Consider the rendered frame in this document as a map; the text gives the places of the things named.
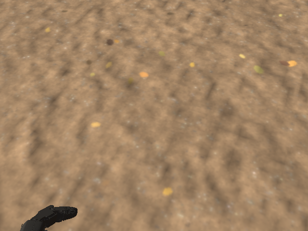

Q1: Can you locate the robot left hand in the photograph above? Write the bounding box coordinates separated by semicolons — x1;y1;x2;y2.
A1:
20;205;78;231

